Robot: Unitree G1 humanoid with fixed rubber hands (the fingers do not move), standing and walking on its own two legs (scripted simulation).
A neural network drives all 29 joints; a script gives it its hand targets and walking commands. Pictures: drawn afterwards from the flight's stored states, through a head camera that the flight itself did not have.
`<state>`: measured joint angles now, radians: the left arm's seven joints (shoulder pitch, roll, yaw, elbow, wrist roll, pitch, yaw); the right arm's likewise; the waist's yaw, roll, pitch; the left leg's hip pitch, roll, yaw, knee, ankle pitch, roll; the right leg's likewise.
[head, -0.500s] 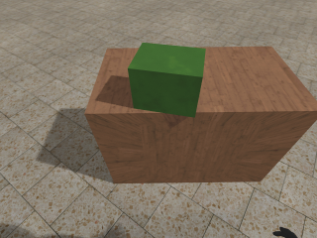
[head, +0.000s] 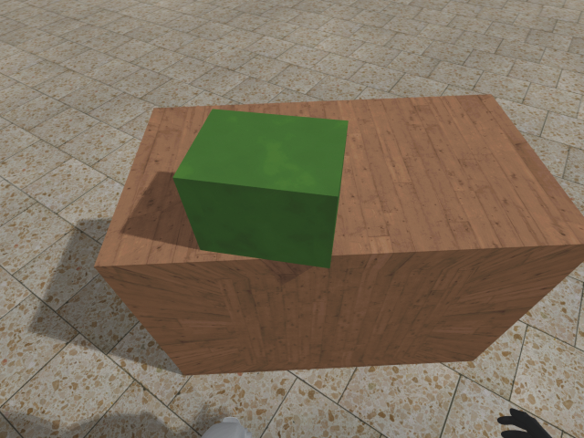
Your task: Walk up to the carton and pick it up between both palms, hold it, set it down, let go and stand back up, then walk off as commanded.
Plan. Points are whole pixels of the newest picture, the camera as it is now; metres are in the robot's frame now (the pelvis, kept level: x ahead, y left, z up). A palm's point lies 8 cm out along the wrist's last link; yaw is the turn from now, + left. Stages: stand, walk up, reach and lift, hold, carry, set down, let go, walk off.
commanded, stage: walk up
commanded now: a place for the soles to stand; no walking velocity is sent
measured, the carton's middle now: (270, 188) +0.54 +0.03 +0.01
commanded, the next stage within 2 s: reach and lift in 1.72 s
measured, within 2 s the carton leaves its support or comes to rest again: neither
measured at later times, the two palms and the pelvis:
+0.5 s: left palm (80, 404) +0.20 +0.30 -0.07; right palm (547, 414) +0.18 -0.36 -0.09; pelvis +0.11 -0.02 -0.01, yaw -1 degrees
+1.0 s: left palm (81, 374) +0.24 +0.31 -0.07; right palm (525, 387) +0.21 -0.34 -0.09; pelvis +0.11 +0.00 -0.01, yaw -1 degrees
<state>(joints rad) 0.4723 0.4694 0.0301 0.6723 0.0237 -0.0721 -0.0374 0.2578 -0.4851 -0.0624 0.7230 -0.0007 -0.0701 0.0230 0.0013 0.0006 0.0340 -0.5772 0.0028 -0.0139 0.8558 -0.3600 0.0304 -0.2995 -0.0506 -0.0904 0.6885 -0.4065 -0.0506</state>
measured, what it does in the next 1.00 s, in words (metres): walks ahead: left foot, then right foot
